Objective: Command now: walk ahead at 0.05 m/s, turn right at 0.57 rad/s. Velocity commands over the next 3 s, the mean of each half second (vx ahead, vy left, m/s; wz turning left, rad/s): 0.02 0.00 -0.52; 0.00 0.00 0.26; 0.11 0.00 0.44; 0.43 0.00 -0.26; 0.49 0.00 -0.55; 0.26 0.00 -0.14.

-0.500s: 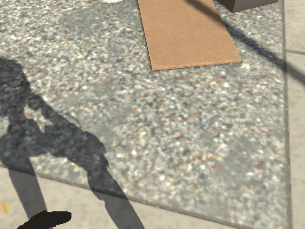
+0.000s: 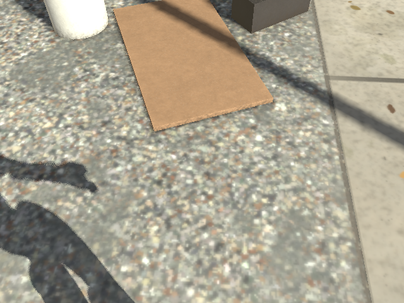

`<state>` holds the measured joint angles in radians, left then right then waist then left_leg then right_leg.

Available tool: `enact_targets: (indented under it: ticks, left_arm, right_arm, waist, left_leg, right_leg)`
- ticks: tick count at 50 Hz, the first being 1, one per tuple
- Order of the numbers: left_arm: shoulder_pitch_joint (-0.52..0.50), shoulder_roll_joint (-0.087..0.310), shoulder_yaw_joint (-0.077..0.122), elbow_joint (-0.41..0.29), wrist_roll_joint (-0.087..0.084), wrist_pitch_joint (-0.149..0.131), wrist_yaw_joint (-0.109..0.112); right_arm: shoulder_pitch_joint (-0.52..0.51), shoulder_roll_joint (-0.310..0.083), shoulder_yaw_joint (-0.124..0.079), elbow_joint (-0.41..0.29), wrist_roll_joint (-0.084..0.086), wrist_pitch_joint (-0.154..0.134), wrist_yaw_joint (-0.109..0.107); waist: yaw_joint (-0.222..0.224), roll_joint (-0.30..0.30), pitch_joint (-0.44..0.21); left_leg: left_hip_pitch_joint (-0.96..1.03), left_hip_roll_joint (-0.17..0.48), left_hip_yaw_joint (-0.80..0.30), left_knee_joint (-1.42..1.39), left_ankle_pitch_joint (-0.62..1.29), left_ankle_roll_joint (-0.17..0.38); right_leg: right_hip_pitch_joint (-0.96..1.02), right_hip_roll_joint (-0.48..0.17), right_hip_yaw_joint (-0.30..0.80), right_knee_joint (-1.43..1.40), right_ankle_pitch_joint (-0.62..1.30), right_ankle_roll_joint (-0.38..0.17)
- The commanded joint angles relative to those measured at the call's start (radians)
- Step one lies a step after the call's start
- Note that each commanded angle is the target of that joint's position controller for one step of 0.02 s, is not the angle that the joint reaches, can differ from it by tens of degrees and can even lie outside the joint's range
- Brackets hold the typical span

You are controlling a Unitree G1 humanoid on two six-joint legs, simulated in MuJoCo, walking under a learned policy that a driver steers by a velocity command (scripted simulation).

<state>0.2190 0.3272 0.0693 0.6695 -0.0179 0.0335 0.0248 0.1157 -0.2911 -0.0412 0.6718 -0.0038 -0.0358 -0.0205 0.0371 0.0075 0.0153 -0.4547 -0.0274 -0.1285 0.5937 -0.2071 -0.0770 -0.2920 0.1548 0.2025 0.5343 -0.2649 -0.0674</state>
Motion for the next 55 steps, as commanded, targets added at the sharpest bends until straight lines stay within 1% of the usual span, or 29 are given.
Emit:
enact_targets:
  ticks: [1,2,3,4,5,7,9,11,17,20,21,22,23,24,25,27,29,31,35,40,45,47,48,49,50,51,52,54,55]
  left_arm:
    - [-0.056,0.114,0.027,-0.09,-0.009,-0.003,0.007]
    - [0.003,0.058,0.011,-0.094,0.01,-0.004,0.004]
    - [0.043,0.071,0.014,-0.118,0.003,-0.009,0.003]
    - [0.069,0.16,0.037,-0.094,0.015,-0.014,0.0]
    - [0.046,0.191,0.053,-0.075,0.001,-0.007,-0.001]
    - [0.031,0.156,0.051,-0.066,-0.005,0.02,0.004]
    - [0.004,0.095,0.034,-0.083,-0.01,0.028,-0.004]
    - [-0.033,0.071,0.026,-0.107,-0.01,0.025,-0.008]
    - [-0.053,0.081,0.028,-0.135,-0.002,0.027,-0.034]
    - [0.028,0.075,0.037,-0.106,0.007,0.026,-0.039]
    - [0.053,0.106,0.046,-0.104,0.011,0.024,-0.032]
    - [0.057,0.211,0.062,-0.132,0.019,0.021,-0.013]
    - [0.064,0.201,0.053,-0.14,0.055,0.001,-0.022]
    - [0.031,0.154,0.036,-0.129,0.061,-0.018,-0.027]
    - [-0.023,0.105,0.021,-0.115,0.05,-0.03,-0.027]
    - [-0.092,0.033,-0.008,-0.097,0.037,-0.041,-0.021]
    - [-0.097,0.002,-0.019,-0.074,0.049,-0.049,-0.016]
    - [-0.106,0.016,-0.014,-0.062,0.052,-0.049,-0.009]
    - [-0.071,0.099,0.019,-0.031,0.037,-0.026,0.004]
    - [-0.099,0.1,0.031,-0.019,0.031,-0.013,0.009]
    - [-0.139,0.118,0.044,-0.011,0.016,-0.002,0.011]
    - [-0.136,0.117,0.047,0.005,-0.003,0.002,0.013]
    - [-0.094,0.086,0.043,0.018,0.005,-0.003,0.009]
    - [-0.135,0.025,0.021,-0.029,0.06,-0.009,0.003]
    - [-0.225,0.055,0.029,-0.056,0.046,-0.015,0.009]
    - [-0.216,0.086,0.04,-0.048,0.021,-0.013,0.008]
    - [-0.189,0.096,0.046,-0.031,0.015,-0.011,0.01]
    - [-0.156,0.105,0.053,-0.008,0.027,-0.01,0.02]
    - [-0.14,0.096,0.052,-0.003,0.025,-0.013,0.018]
  right_arm:
    - [0.047,-0.142,-0.052,-0.058,-0.001,-0.034,0.001]
    - [0.057,-0.207,-0.065,-0.071,-0.015,-0.029,-0.008]
    - [0.073,-0.234,-0.074,-0.046,-0.042,-0.011,-0.007]
    - [0.082,-0.174,-0.064,-0.059,-0.024,-0.006,-0.006]
    - [0.065,-0.128,-0.05,-0.068,-0.02,-0.002,-0.009]
    - [0.007,-0.106,-0.043,-0.076,-0.004,0.011,-0.014]
    - [0.001,-0.124,-0.048,-0.069,-0.013,0.024,-0.02]
    - [0.012,-0.138,-0.057,-0.062,-0.018,0.033,-0.025]
    - [0.0,-0.186,-0.079,-0.046,0.006,0.041,-0.012]
    - [0.0,-0.171,-0.072,-0.025,0.034,0.04,-0.006]
    - [0.055,-0.128,-0.06,-0.001,0.025,0.037,-0.001]
    - [0.068,-0.039,-0.026,-0.035,-0.037,0.034,0.01]
    - [-0.027,-0.101,-0.045,-0.058,-0.017,0.035,-0.004]
    - [-0.027,-0.141,-0.058,-0.042,0.007,0.042,-0.011]
    - [0.005,-0.133,-0.059,-0.016,0.011,0.048,-0.013]
    - [0.065,-0.108,-0.056,0.038,0.001,0.06,-0.015]
    - [0.101,-0.09,-0.051,0.063,0.014,0.062,-0.007]
    - [0.069,-0.081,-0.041,0.056,0.02,0.063,-0.003]
    - [0.03,-0.116,-0.045,0.02,0.024,0.07,-0.006]
    - [0.046,-0.092,-0.043,0.007,0.025,0.077,0.0]
    - [0.074,-0.085,-0.044,-0.003,0.03,0.084,0.027]
    - [0.128,-0.099,-0.053,0.009,0.025,0.084,0.035]
    - [0.147,-0.164,-0.073,0.006,0.019,0.082,0.025]
    - [0.166,-0.286,-0.099,-0.018,0.014,0.076,0.007]
    - [0.188,-0.266,-0.089,-0.036,-0.024,0.053,0.019]
    - [0.142,-0.244,-0.082,-0.038,-0.024,0.032,0.024]
    - [0.086,-0.223,-0.079,-0.04,-0.005,0.021,0.021]
    - [0.032,-0.181,-0.063,-0.053,0.022,0.025,0.009]
    - [0.038,-0.177,-0.059,-0.057,0.02,0.029,0.004]
  waist:
    - [-0.062,-0.136,-0.12]
    - [-0.026,0.043,-0.181]
    - [0.009,0.303,-0.161]
    - [-0.019,0.231,-0.171]
    - [-0.029,0.15,-0.152]
    - [-0.02,0.103,-0.106]
    - [-0.027,0.134,-0.08]
    - [-0.048,0.169,-0.097]
    - [-0.061,0.196,-0.125]
    - [-0.011,0.156,-0.115]
    - [-0.014,0.05,-0.115]
    - [-0.052,-0.295,-0.136]
    - [0.024,-0.277,-0.143]
    - [0.011,-0.187,-0.109]
    - [-0.021,-0.16,-0.089]
    - [-0.053,-0.151,-0.082]
    - [-0.064,-0.151,-0.089]
    - [-0.042,-0.142,-0.068]
    - [-0.001,-0.133,-0.031]
    - [-0.009,-0.1,-0.04]
    - [-0.04,-0.117,-0.087]
    - [-0.076,-0.111,-0.096]
    - [-0.066,0.013,-0.094]
    - [-0.05,0.307,-0.084]
    - [-0.125,0.211,-0.132]
    - [-0.094,0.121,-0.101]
    - [-0.06,0.085,-0.07]
    - [-0.034,0.074,-0.063]
    - [-0.029,0.086,-0.077]
  left_leg:
    - [0.208,0.057,-0.012,-0.24,0.191,0.054]
    - [0.367,0.272,-0.174,-0.222,0.432,0.142]
    - [0.452,0.43,-0.406,-0.222,0.642,0.331]
    - [0.452,0.466,-0.426,-0.218,0.619,0.383]
    - [0.424,0.403,-0.307,-0.2,0.58,0.344]
    - [0.373,0.314,-0.162,-0.199,0.475,0.281]
    - [0.32,0.262,-0.059,-0.232,0.458,0.272]
    - [0.346,0.272,-0.021,-0.24,0.464,0.289]
    - [0.327,0.324,0.045,-0.232,0.372,0.286]
    - [0.247,0.289,0.086,-0.132,0.245,0.214]
    - [0.137,0.239,0.152,-0.021,0.105,0.135]
    - [-0.109,0.115,0.255,0.278,-0.369,0.018]
    - [-0.157,0.066,0.129,0.447,-0.479,0.004]
    - [-0.142,0.091,0.095,0.516,-0.425,0.008]
    - [-0.127,0.103,0.082,0.502,-0.349,0.013]
    - [-0.053,0.114,0.077,0.465,-0.218,-0.007]
    - [0.029,0.103,0.076,0.414,-0.154,-0.022]
    - [0.06,0.103,0.077,0.286,-0.145,-0.022]
    - [0.01,0.094,0.103,0.245,-0.251,-0.017]
    - [-0.01,0.101,0.123,0.261,-0.298,-0.004]
    - [0.111,0.07,0.188,0.087,-0.204,0.04]
    - [0.243,0.038,0.206,-0.126,-0.005,0.091]
    - [0.365,0.1,0.072,-0.211,0.229,0.143]
    - [0.515,0.363,-0.303,-0.212,0.645,0.301]
    - [0.458,0.443,-0.394,-0.246,0.635,0.454]
    - [0.442,0.393,-0.307,-0.254,0.566,0.431]
    - [0.429,0.327,-0.233,-0.248,0.49,0.371]
    - [0.408,0.267,-0.179,-0.247,0.479,0.315]
    - [0.397,0.248,-0.165,-0.248,0.503,0.313]
  right_leg:
    - [0.071,-0.199,0.267,0.014,0.289,-0.067]
    - [-0.031,-0.115,0.144,0.202,-0.037,-0.009]
    - [-0.264,0.011,-0.018,0.368,-0.433,0.054]
    - [-0.319,-0.061,-0.039,0.574,-0.427,0.104]
    - [-0.325,-0.086,-0.049,0.658,-0.353,0.127]
    - [-0.338,-0.119,-0.073,0.689,-0.25,0.163]
    - [-0.301,-0.127,-0.139,0.623,-0.192,0.174]
    - [-0.28,-0.143,-0.171,0.531,-0.178,0.177]
    - [-0.098,-0.174,-0.232,0.235,-0.112,0.127]
    - [0.093,-0.126,-0.265,-0.057,0.065,0.054]
    - [0.223,-0.173,-0.17,-0.14,0.215,0.018]
    - [0.365,-0.466,0.189,-0.154,0.576,-0.093]
    - [0.216,-0.561,0.274,-0.187,0.58,-0.263]
    - [0.174,-0.505,0.179,-0.199,0.494,-0.248]
    - [0.157,-0.438,0.093,-0.199,0.406,-0.189]
    - [0.129,-0.372,-0.016,-0.196,0.428,-0.129]
    - [0.116,-0.349,-0.088,-0.201,0.466,-0.125]
    - [0.133,-0.349,-0.109,-0.204,0.402,-0.122]
    - [0.194,-0.436,-0.029,-0.202,0.358,-0.182]
    - [0.234,-0.486,-0.036,-0.188,0.482,-0.212]
    - [0.238,-0.475,-0.134,-0.128,0.546,-0.17]
    - [0.176,-0.431,-0.206,-0.04,0.416,-0.09]
    - [0.046,-0.361,-0.288,0.106,0.216,0.002]
    - [-0.275,-0.195,-0.364,0.396,-0.311,0.118]
    - [-0.339,-0.133,-0.194,0.586,-0.461,0.131]
    - [-0.365,-0.16,-0.146,0.655,-0.392,0.126]
    - [-0.38,-0.177,-0.134,0.646,-0.293,0.122]
    - [-0.358,-0.184,-0.126,0.616,-0.174,0.137]
    - [-0.327,-0.169,-0.132,0.627,-0.135,0.147]
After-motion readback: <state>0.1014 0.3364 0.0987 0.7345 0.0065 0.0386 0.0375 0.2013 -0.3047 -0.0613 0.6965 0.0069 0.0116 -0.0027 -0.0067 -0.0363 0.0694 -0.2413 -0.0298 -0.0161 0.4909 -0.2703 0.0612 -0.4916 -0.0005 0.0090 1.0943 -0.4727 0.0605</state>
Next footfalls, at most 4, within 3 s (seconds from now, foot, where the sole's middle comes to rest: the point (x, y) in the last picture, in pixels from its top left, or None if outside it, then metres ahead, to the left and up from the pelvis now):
0.02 left None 0.12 0.13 -0.77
0.42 right None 0.04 -0.13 -0.77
0.96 left None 0.05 0.09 -0.77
1.48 right None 0.12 -0.12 -0.77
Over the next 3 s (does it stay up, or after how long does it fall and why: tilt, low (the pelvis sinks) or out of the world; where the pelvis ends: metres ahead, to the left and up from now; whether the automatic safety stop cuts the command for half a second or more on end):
stays up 0.75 -0.06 -0.01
